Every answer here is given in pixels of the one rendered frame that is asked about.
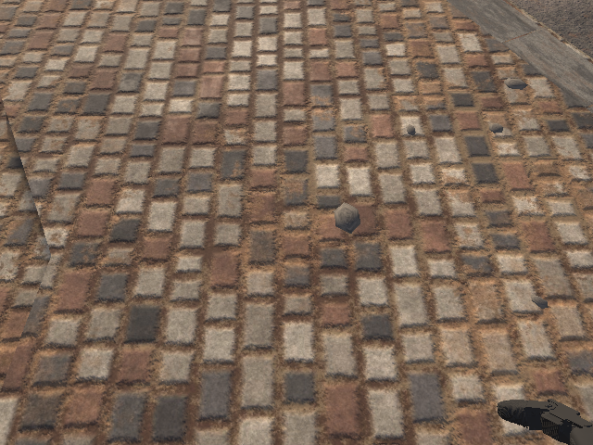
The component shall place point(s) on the robot right hand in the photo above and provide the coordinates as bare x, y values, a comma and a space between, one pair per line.
554, 418

